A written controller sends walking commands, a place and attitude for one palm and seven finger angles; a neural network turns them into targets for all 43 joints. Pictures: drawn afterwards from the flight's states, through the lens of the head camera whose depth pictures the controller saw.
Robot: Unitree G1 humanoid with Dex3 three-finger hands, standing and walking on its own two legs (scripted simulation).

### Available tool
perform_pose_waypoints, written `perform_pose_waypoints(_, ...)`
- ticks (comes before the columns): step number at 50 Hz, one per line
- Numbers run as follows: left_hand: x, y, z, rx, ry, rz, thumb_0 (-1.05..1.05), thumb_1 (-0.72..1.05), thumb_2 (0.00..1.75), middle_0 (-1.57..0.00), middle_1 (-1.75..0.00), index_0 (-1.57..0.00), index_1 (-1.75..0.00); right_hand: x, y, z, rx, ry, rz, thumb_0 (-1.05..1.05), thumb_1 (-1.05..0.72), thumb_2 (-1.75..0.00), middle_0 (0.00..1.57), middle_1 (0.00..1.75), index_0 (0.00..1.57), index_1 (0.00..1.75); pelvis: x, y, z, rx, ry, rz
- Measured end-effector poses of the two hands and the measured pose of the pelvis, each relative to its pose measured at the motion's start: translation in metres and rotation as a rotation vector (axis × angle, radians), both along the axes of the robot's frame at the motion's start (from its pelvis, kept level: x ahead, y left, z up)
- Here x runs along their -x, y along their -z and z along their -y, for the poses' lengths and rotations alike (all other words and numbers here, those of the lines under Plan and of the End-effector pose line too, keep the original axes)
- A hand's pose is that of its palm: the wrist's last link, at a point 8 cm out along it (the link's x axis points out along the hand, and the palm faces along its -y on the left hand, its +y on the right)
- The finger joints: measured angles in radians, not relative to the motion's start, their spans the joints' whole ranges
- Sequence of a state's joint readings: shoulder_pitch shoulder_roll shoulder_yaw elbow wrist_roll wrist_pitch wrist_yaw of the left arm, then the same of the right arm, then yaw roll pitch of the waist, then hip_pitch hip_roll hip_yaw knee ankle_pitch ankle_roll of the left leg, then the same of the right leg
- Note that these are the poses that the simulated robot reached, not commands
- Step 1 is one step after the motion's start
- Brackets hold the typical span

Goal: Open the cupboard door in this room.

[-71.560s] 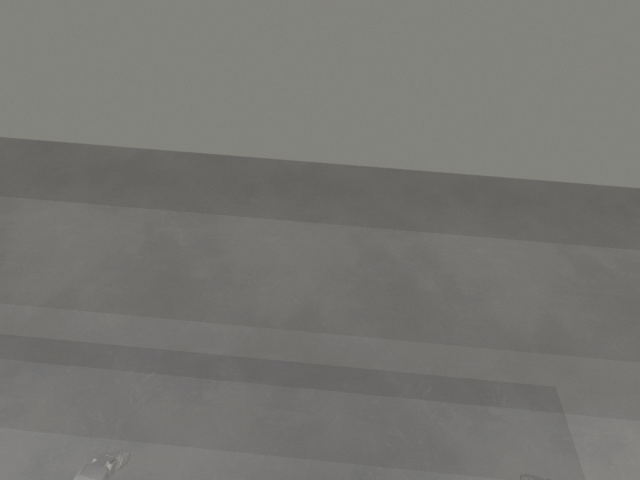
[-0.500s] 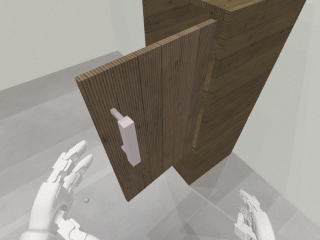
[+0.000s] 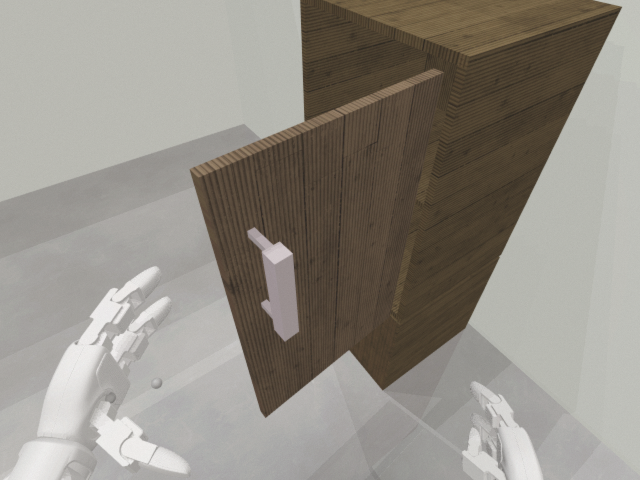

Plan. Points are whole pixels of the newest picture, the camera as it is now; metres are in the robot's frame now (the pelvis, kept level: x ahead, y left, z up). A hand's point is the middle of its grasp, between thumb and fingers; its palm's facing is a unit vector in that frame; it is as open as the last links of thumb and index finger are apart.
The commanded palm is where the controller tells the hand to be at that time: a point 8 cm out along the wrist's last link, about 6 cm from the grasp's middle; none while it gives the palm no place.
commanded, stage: draw the hand back to the body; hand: left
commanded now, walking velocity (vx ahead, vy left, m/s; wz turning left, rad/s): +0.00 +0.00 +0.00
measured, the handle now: (272, 285) +0.32 +0.10 +0.10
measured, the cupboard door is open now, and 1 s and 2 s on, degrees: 95 95 95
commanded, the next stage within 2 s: step back with the hand held close in 1.10 s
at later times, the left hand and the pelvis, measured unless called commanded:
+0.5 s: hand (98, 332) +0.20 +0.24 +0.16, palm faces +0.38 -0.84 -0.39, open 11.8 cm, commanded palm +0.15 +0.28 +0.18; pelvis +0.01 +0.00 +0.03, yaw -1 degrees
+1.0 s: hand (90, 322) +0.20 +0.24 +0.17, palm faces +0.44 -0.81 -0.38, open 7.5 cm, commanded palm +0.16 +0.28 +0.19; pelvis +0.01 -0.02 +0.03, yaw -2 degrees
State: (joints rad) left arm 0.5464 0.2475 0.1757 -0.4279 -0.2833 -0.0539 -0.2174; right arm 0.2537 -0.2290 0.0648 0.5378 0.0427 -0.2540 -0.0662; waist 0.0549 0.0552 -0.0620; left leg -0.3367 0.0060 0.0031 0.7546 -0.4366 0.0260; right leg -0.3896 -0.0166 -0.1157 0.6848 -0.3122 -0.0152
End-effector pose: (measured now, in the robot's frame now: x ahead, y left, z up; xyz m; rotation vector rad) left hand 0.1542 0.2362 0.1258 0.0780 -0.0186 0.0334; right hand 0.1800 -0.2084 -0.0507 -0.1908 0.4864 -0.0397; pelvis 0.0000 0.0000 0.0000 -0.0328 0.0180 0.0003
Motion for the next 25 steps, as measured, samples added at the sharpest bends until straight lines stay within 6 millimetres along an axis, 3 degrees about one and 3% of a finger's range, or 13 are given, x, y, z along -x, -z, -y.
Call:
perform_pose_waypoints(10, 0.004, -0.027, -0.022, -0.235, -0.242, 0.021, -0.02, -0.29, 0.39, -0.16, -0.3, -0.16, -0.3, -0.002, -0.008, -0.004, 0.029, -0.011, -0.038, 0.02, -0.9, -0.9, 0.2, 0.3, 0.2, 0.3, -0.004, -0.014, -0.001, -0.005, 0.006, 0.049)
perform_pose_waypoints(25, -0.007, -0.056, -0.038, -0.352, -0.346, 0.089, -0.01, 0.21, 0.6, -0.18, -0.3, -0.19, -0.3, -0.006, -0.002, 0.005, 0.035, 0.007, -0.14, 0.02, -0.9, -0.9, 0.2, 0.3, 0.2, 0.3, -0.015, -0.025, 0.002, -0.015, 0.018, 0.087)
